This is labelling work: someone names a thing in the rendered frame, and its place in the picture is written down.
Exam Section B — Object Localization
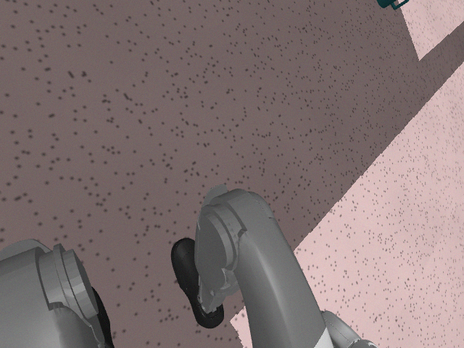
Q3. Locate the right robot hand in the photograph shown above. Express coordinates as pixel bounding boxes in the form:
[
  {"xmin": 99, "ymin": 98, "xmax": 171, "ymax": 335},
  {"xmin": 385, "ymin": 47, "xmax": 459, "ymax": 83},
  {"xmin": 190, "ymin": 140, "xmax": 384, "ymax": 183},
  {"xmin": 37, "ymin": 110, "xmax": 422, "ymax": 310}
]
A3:
[{"xmin": 321, "ymin": 310, "xmax": 362, "ymax": 348}]

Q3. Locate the left robot foot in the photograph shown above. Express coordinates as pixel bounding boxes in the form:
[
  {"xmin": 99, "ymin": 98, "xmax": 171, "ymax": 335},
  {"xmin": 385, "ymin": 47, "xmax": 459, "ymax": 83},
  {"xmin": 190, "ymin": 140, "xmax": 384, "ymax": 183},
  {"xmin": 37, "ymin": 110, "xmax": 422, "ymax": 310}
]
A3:
[{"xmin": 92, "ymin": 287, "xmax": 115, "ymax": 348}]

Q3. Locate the right robot foot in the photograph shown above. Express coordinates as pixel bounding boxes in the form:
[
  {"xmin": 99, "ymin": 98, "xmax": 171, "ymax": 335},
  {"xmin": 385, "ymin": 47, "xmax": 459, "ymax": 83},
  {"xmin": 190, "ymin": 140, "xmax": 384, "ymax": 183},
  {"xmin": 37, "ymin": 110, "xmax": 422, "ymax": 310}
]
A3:
[{"xmin": 171, "ymin": 238, "xmax": 224, "ymax": 328}]

